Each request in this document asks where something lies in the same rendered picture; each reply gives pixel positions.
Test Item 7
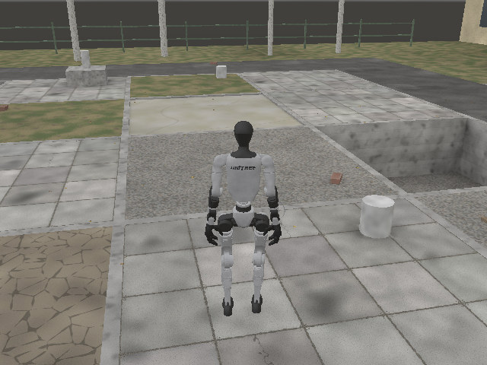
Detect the right robot forearm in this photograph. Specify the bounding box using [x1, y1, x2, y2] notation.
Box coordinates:
[267, 186, 281, 225]

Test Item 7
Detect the humanoid robot torso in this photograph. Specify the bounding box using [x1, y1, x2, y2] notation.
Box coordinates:
[225, 151, 262, 228]

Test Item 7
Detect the robot left hand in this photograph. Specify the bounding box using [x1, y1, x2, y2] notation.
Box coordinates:
[205, 224, 223, 246]

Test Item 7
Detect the robot right hand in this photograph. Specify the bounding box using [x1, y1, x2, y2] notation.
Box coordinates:
[263, 224, 282, 246]

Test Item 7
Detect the robot right upper arm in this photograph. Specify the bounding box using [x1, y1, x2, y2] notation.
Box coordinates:
[259, 154, 275, 197]

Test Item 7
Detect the left robot forearm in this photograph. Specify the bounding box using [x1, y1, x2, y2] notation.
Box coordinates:
[206, 186, 219, 225]

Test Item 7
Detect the robot left thigh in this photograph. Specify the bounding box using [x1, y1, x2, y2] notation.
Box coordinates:
[218, 213, 234, 268]

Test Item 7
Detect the robot left upper arm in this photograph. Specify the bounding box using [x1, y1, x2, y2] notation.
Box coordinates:
[211, 154, 228, 197]

